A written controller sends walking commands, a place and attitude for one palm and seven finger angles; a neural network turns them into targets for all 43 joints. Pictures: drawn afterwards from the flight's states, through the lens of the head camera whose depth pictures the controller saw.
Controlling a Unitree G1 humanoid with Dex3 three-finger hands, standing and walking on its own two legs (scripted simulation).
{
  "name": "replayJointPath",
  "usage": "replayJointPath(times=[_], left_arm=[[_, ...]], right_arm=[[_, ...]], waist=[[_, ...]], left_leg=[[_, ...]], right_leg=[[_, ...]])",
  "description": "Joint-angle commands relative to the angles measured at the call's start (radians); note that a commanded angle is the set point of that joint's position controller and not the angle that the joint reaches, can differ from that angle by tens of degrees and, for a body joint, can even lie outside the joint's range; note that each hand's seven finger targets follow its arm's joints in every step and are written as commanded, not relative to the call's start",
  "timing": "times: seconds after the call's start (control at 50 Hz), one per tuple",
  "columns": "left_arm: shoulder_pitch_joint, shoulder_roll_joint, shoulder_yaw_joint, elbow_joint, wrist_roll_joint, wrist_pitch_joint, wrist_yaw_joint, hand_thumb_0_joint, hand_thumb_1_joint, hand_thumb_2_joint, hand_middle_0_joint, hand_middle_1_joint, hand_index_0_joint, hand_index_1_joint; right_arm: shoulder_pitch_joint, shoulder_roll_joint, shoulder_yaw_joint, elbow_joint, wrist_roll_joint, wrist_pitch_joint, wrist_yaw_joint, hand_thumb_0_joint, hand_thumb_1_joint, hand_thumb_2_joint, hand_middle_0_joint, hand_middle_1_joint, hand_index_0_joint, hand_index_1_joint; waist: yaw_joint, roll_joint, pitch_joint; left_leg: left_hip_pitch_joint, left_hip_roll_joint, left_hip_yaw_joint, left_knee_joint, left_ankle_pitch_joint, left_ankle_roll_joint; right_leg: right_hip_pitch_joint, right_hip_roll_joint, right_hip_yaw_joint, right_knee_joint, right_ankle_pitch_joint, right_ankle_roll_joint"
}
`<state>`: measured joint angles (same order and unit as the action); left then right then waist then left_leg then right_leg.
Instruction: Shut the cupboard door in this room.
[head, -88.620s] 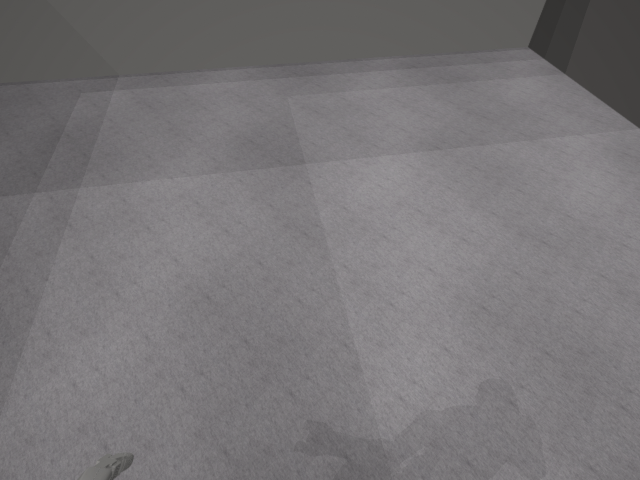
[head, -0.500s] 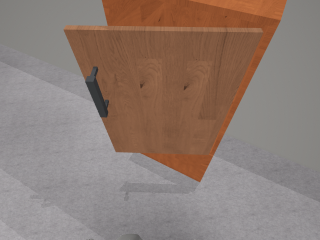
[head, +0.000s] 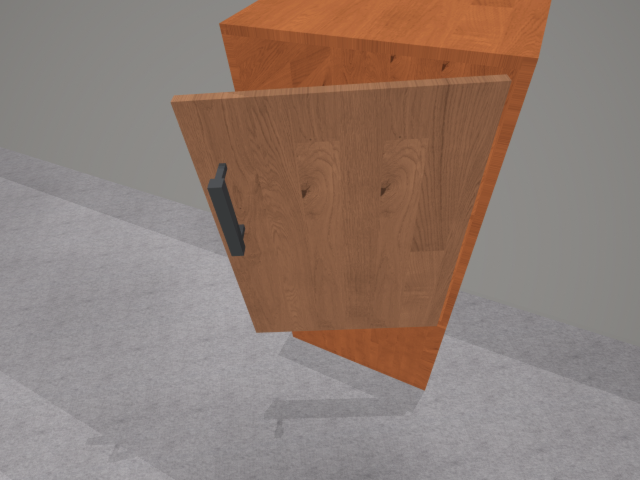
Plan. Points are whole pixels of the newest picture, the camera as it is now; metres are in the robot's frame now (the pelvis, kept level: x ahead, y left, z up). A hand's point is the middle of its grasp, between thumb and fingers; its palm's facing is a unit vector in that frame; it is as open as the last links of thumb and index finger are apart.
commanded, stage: look again from close up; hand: left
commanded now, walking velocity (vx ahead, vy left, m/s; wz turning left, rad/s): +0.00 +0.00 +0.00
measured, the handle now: (230, 211) +0.47 +0.18 +0.08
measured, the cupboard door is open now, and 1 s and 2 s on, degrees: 26 26 26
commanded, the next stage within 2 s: raise the hand and make a fist in 0.62 s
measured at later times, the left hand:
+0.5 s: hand out of the picture +0.04 +0.14 -0.16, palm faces +0.02 -0.97 -0.25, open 7.3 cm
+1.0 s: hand (226, 401) +0.21 +0.14 +0.01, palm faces +0.18 -0.98 +0.02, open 6.8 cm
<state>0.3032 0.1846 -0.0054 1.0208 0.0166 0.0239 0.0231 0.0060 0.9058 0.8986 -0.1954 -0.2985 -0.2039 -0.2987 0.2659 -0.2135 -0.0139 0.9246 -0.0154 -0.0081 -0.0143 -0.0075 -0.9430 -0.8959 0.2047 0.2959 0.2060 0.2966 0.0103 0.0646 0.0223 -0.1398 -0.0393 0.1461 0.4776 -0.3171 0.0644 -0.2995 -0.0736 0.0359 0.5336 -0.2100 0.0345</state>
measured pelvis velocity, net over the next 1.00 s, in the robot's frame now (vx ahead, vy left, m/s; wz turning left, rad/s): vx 0.00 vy -0.06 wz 0.08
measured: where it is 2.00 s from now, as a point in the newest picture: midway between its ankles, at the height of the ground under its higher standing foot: outside the picture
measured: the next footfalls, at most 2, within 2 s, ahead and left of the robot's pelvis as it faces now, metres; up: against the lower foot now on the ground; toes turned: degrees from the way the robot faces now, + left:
none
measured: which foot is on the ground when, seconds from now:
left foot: down 0.00-1.00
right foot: down 0.00-1.00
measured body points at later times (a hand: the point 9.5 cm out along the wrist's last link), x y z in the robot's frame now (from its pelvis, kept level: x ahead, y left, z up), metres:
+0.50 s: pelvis +0.02 -0.04 +0.01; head +0.03 -0.07 +0.45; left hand +0.04 +0.19 -0.14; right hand +0.00 -0.26 -0.17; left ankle -0.03 +0.07 -0.73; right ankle +0.05 -0.16 -0.73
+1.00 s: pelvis +0.00 -0.06 -0.03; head +0.01 -0.06 +0.42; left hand +0.19 +0.19 +0.01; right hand +0.19 -0.31 -0.09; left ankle -0.03 +0.07 -0.73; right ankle +0.05 -0.16 -0.73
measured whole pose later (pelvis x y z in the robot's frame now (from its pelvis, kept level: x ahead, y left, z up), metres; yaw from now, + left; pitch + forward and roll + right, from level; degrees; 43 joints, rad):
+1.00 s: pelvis +0.00 -0.06 -0.03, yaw +5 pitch +5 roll +2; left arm 0.30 0.15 0.13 0.23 -0.25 -0.48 -0.15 0.01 0.91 0.90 -0.29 -0.40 -0.30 -0.40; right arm 0.19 -0.26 -0.06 0.68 0.01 -0.32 -0.03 0.01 -0.91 -0.90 0.20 0.30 0.20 0.30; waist -0.02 -0.02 -0.08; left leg -0.45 0.02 0.04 0.77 -0.42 -0.02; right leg -0.57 -0.05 -0.07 0.80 -0.33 -0.02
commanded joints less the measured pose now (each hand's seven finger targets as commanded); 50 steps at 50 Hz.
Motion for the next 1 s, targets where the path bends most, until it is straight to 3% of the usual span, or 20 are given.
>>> replayJointPath(times=[0.0, 0.08, 0.32, 0.44, 0.68, 0.7, 0.72, 0.74, 0.76, 0.78, 0.8, 0.82, 0.84, 0.86, 0.88, 0.9, 0.92, 0.94, 0.96, 0.98], left_arm=[[-0.012, 0.108, 0.02, -0.05, 0.002, -0.026, 0.006, 0.0, 0.9, 0.9, -0.2, -0.3, -0.2, -0.3], [-0.011, 0.107, 0.018, -0.029, 0.0, -0.031, 0.007, 0.0, 0.9, 0.9, -0.2, -0.3, -0.2, -0.3], [-0.021, 0.094, 0.016, 0.021, -0.006, -0.039, 0.01, 0.0, 0.9, 0.9, -0.2, -0.3, -0.2, -0.3], [-0.022, 0.092, 0.017, 0.033, -0.007, -0.046, 0.01, 0.0, 0.9, 0.9, -0.2, -0.3, -0.2, -0.3], [-0.026, 0.09, 0.02, 0.048, -0.006, -0.053, 0.012, 0.0, 0.9, 0.9, -0.2, -0.3, -0.2, -0.3], [0.095, 0.114, 0.029, 0.093, -0.006, -0.062, 0.051, 0.0, 0.9, 0.9, -0.2, -0.3, -0.2, -0.3], [-0.839, 0.746, 0.459, -1.449, -0.136, -0.367, 0.033, 0.0, 0.9, 0.9, -0.2, -0.3, -0.2, -0.3], [-0.13, 0.179, 0.05, -1.084, -0.128, -0.258, 0.028, 0.0, 0.9, 0.9, -0.218, -0.32, -0.218, -0.32], [-0.128, 0.199, 0.115, -1.1, -0.179, -0.213, 0.074, 0.0, 0.9, 0.9, -0.237, -0.34, -0.237, -0.34], [0.109, -0.073, -0.006, -0.898, -0.189, -0.12, 0.065, 0.0, 0.9, 0.9, -0.255, -0.36, -0.255, -0.36], [-0.102, 0.033, 0.045, -1.008, -0.2, -0.163, 0.072, 0.0, 0.9, 0.9, -0.273, -0.38, -0.273, -0.38], [-0.053, 0.071, 0.118, -0.966, -0.191, -0.21, 0.06, 0.0, 0.9, 0.9, -0.292, -0.4, -0.292, -0.4], [0.021, 0.052, 0.126, -0.893, -0.197, -0.264, 0.031, 0.0, 0.9, 0.9, -0.31, -0.42, -0.31, -0.42], [0.166, 0.053, 0.175, -0.781, -0.21, -0.312, -0.009, 0.0, 0.9, 0.9, -0.328, -0.44, -0.328, -0.44], [0.238, -0.003, 0.148, -0.738, -0.234, -0.379, -0.064, 0.0, 0.9, 0.9, -0.347, -0.46, -0.347, -0.46], [0.296, -0.013, 0.164, -0.719, -0.259, -0.458, -0.123, 0.0, 0.9, 0.9, -0.365, -0.48, -0.365, -0.48], [0.344, -0.026, 0.164, -0.737, -0.281, -0.533, -0.187, 0.0, 0.9, 0.9, -0.383, -0.5, -0.383, -0.5], [0.346, -0.004, 0.184, -0.749, -0.297, -0.602, -0.249, 0.0, 0.9, 0.9, -0.402, -0.52, -0.402, -0.52], [0.362, 0.045, 0.233, -0.729, -0.297, -0.655, -0.312, 0.0, 0.9, 0.9, -0.42, -0.54, -0.42, -0.54], [0.325, 0.068, 0.222, -0.79, -0.293, -0.699, -0.366, 0.0, 0.9, 0.9, -0.438, -0.56, -0.438, -0.56]], right_arm=[[0.036, -0.093, -0.011, -0.026, -0.002, -0.024, -0.011, 0.0, -0.9, -0.9, 0.2, 0.3, 0.2, 0.3], [0.057, -0.082, -0.004, 0.013, 0.0, -0.025, -0.012, 0.0, -0.9, -0.9, 0.2, 0.3, 0.2, 0.3], [0.103, -0.045, 0.006, 0.109, 0.0, -0.024, -0.015, 0.0, -0.9, -0.9, 0.2, 0.3, 0.2, 0.3], [0.118, -0.035, 0.007, 0.134, 0.001, -0.026, -0.017, 0.0, -0.9, -0.9, 0.2, 0.3, 0.2, 0.3], [0.11, -0.026, 0.005, 0.162, 0.003, -0.022, -0.021, 0.0, -0.9, -0.9, 0.2, 0.3, 0.2, 0.3], [-0.002, -0.072, -0.012, 0.102, 0.013, -0.027, -0.008, 0.0, -0.9, -0.9, 0.2, 0.3, 0.2, 0.3], [0.072, -0.283, -0.064, -0.18, -0.008, -0.226, -0.152, 0.0, -0.9, -0.9, 0.2, 0.3, 0.2, 0.3], [-0.072, -0.115, -0.003, -0.199, 0.038, -0.272, -0.123, 0.0, -0.9, -0.9, 0.2, 0.3, 0.2, 0.3], [-0.087, -0.154, 0.009, -0.175, 0.042, -0.303, -0.11, 0.0, -0.9, -0.9, 0.2, 0.3, 0.2, 0.3], [-0.09, -0.082, 0.005, -0.17, 0.06, -0.328, -0.091, 0.0, -0.9, -0.9, 0.2, 0.3, 0.2, 0.3], [-0.068, -0.146, -0.022, -0.199, 0.064, -0.35, -0.083, 0.0, -0.9, -0.9, 0.2, 0.3, 0.2, 0.3], [-0.055, -0.141, -0.043, -0.226, 0.047, -0.36, -0.079, 0.0, -0.9, -0.9, 0.2, 0.3, 0.2, 0.3], [-0.065, -0.141, -0.049, -0.246, 0.037, -0.369, -0.072, 0.0, -0.9, -0.9, 0.2, 0.3, 0.2, 0.3], [-0.081, -0.133, -0.059, -0.28, 0.036, -0.368, -0.06, 0.0, -0.9, -0.9, 0.2, 0.3, 0.2, 0.3], [-0.087, -0.124, -0.057, -0.313, 0.028, -0.37, -0.044, 0.0, -0.9, -0.9, 0.2, 0.3, 0.2, 0.3], [-0.089, -0.124, -0.066, -0.335, 0.023, -0.368, -0.031, 0.0, -0.9, -0.9, 0.2, 0.3, 0.2, 0.3], [-0.1, -0.126, -0.072, -0.365, 0.021, -0.364, -0.017, 0.0, -0.9, -0.9, 0.2, 0.3, 0.2, 0.3], [-0.109, -0.132, -0.077, -0.389, 0.02, -0.358, -0.006, 0.0, -0.9, -0.9, 0.2, 0.3, 0.2, 0.3], [-0.105, -0.139, -0.087, -0.408, 0.026, -0.351, 0.011, 0.0, -0.9, -0.9, 0.2, 0.3, 0.2, 0.3], [-0.124, -0.146, -0.087, -0.443, 0.027, -0.347, 0.021, 0.0, -0.9, -0.9, 0.2, 0.3, 0.2, 0.3]], waist=[[-0.011, -0.049, 0.032], [-0.012, -0.081, 0.029], [-0.013, -0.062, 0.043], [-0.014, -0.083, 0.011], [-0.016, -0.085, 0.027], [0.037, -0.229, -0.003], [-0.106, -0.134, -0.368], [-0.026, 0.217, -0.469], [0.021, 0.239, -0.432], [-0.015, 0.079, -0.234], [-0.057, 0.008, -0.08], [-0.054, -0.083, -0.021], [-0.042, -0.213, 0.051], [0.004, -0.284, 0.091], [0.015, -0.379, 0.089], [0.031, -0.436, 0.051], [0.049, -0.438, -0.005], [0.051, -0.424, -0.059], [0.063, -0.323, -0.115], [0.057, -0.233, -0.155]], left_leg=[[-0.077, 0.147, -0.18, -0.191, 0.093, -0.013], [-0.064, 0.143, -0.17, -0.185, 0.122, -0.015], [-0.058, 0.139, -0.146, -0.174, 0.114, -0.03], [-0.038, 0.139, -0.137, -0.157, 0.143, -0.036], [-0.028, 0.141, -0.128, -0.153, 0.162, -0.048], [-0.115, 0.17, -0.088, 0.056, 0.126, -0.072], [0.229, 0.124, -0.051, 0.104, 0.371, -0.034], [0.064, 0.019, -0.047, 0.046, 0.461, -0.021], [0.069, 0.031, -0.072, 0.016, 0.456, -0.055], [-0.044, 0.051, -0.106, -0.016, 0.368, -0.055], [-0.12, 0.046, -0.14, 0.011, 0.228, -0.056], [-0.196, 0.041, -0.141, 0.034, 0.154, -0.053], [-0.276, 0.028, -0.142, 0.072, 0.085, -0.05], [-0.355, 0.021, -0.147, 0.101, 0.038, -0.056], [-0.43, 0.01, -0.146, 0.153, 0.001, -0.063], [-0.491, 0.005, -0.143, 0.21, -0.015, -0.071], [-0.531, -0.002, -0.135, 0.257, -0.022, -0.076], [-0.569, -0.006, -0.133, 0.305, -0.026, -0.081], [-0.575, -0.01, -0.129, 0.348, -0.007, -0.085], [-0.602, -0.014, -0.122, 0.387, -0.003, -0.082]], right_leg=[[0.037, -0.011, 0.031, -0.062, 0.045, -0.068], [0.058, -0.026, 0.033, -0.077, 0.077, -0.069], [0.082, -0.039, 0.042, -0.11, 0.101, -0.077], [0.112, -0.046, 0.043, -0.118, 0.16, -0.082], [0.123, -0.047, 0.041, -0.144, 0.201, -0.086], [0.184, -0.098, 0.054, -0.093, 0.569, -0.048], [0.186, -0.02, 0.076, -0.018, 0.416, -0.047], [0.201, 0.054, -0.012, 0.045, 0.339, -0.068], [0.205, 0.049, -0.052, -0.003, 0.281, -0.076], [0.132, 0.036, -0.091, -0.028, 0.208, -0.054], [0.034, 0.03, -0.068, -0.042, 0.108, -0.04], [-0.044, 0.028, -0.085, -0.043, -0.001, -0.033], [-0.12, 0.031, -0.083, -0.043, -0.104, -0.022], [-0.142, 0.022, -0.063, -0.035, -0.195, -0.028], [-0.171, 0.015, -0.042, -0.002, -0.251, -0.023], [-0.173, 0.012, -0.022, 0.044, -0.245, -0.022], [-0.16, 0.006, -0.007, 0.093, -0.199, -0.025], [-0.147, -0.002, 0.015, 0.142, -0.137, -0.027], [-0.13, -0.012, 0.034, 0.199, -0.061, -0.044], [-0.146, -0.019, 0.044, 0.237, -0.043, -0.055]])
